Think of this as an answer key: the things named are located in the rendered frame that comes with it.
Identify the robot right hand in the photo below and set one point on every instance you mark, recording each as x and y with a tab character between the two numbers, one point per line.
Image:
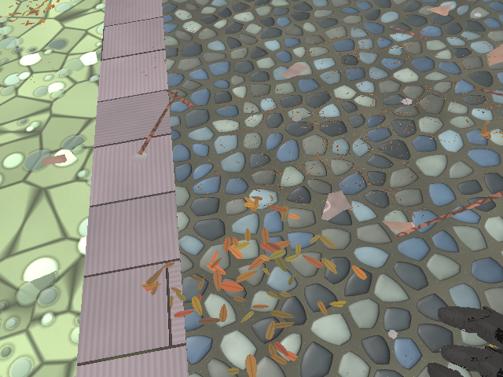
488	324

